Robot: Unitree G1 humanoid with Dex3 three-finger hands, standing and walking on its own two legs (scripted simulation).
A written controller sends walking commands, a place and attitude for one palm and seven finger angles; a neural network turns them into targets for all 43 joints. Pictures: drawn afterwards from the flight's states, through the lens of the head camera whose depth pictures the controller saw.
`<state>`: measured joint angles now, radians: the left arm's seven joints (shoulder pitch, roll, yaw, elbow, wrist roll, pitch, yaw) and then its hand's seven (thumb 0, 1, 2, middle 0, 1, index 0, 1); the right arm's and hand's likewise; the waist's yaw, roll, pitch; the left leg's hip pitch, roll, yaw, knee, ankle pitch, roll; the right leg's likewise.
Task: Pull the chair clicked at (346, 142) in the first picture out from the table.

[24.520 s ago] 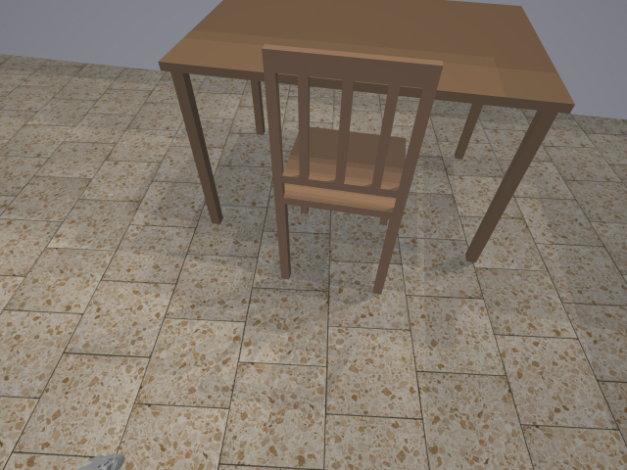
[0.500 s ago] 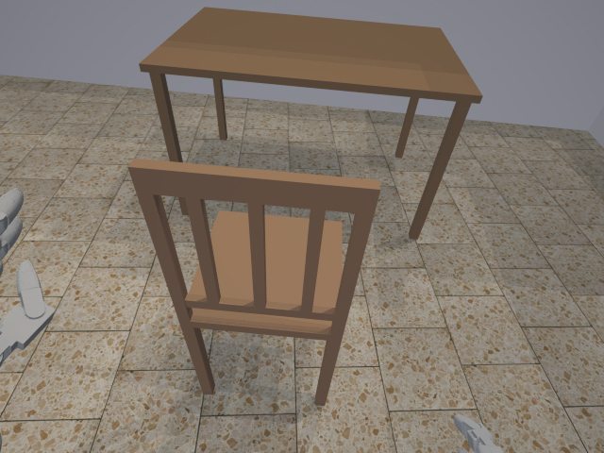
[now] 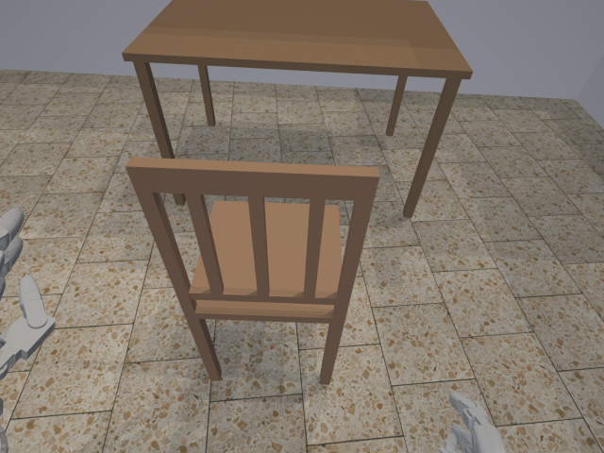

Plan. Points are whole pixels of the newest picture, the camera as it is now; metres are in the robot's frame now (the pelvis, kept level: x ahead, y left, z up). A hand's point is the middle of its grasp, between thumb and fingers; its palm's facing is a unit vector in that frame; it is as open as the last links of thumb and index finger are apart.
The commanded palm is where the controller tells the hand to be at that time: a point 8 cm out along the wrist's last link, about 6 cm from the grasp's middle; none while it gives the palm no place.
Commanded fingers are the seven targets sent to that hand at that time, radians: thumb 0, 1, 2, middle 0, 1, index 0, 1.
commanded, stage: stop stepping back and stand still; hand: left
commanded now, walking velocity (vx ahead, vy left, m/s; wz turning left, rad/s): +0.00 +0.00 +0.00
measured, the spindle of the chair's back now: (260, 250) +0.50 +0.11 -0.09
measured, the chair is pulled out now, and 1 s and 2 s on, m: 0.59 0.59 0.59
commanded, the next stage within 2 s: let the arm hang, fingers relaxed in 0.08 s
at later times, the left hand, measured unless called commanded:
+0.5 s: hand out of the picture +0.00 +0.16 -0.18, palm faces +0.06 -0.98 -0.17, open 7.0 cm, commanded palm none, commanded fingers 0.00 0.90 0.90 -0.20 -0.30 -0.20 -0.30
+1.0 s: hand out of the picture -0.03 +0.14 -0.17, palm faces +0.06 -0.98 -0.18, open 7.3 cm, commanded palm none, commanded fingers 0.00 0.90 0.90 -0.20 -0.30 -0.20 -0.30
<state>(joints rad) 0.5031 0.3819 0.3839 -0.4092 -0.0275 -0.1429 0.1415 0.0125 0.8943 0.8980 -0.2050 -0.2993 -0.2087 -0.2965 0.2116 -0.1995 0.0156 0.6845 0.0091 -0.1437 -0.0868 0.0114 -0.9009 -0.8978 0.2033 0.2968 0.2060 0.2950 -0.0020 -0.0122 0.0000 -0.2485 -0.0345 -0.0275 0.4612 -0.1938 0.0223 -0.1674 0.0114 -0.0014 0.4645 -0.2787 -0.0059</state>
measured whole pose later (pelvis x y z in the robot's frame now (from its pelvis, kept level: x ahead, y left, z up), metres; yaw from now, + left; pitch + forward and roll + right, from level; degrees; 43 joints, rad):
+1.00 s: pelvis +0.00 -0.02 +0.00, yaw +3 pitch -1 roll +0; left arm 0.34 0.13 -0.03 1.06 0.01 0.00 0.03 0.00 0.92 0.90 -0.19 -0.30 -0.20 -0.29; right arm 0.34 -0.12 0.02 1.07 -0.02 0.00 -0.03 0.00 -0.91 -0.90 0.20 0.30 0.20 0.29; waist 0.00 0.03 0.04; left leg -0.26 -0.02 -0.08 0.48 -0.19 -0.01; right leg -0.16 0.03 -0.06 0.47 -0.29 -0.05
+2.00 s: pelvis +0.00 -0.03 +0.00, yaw +2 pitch -2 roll +0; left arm 0.32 0.14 -0.02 1.05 0.00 0.00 0.03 0.00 0.91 0.90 -0.20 -0.30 -0.20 -0.29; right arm 0.32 -0.13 0.02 1.08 -0.02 0.00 -0.04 0.00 -0.91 -0.90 0.20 0.30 0.20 0.29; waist 0.00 0.02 0.07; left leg -0.24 -0.01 -0.09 0.46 -0.19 -0.02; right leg -0.13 0.04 -0.06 0.44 -0.28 -0.06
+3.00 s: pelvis +0.01 -0.03 +0.00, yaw +2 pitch -2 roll +0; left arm 0.32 0.13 -0.02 1.06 0.00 0.00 0.03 0.00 0.91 0.90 -0.20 -0.30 -0.20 -0.29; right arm 0.31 -0.13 0.02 1.09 -0.02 0.00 -0.04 0.00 -0.91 -0.90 0.20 0.30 0.20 0.29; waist 0.00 0.01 0.07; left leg -0.23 -0.01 -0.08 0.45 -0.20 -0.01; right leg -0.12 0.04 -0.06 0.44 -0.29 -0.05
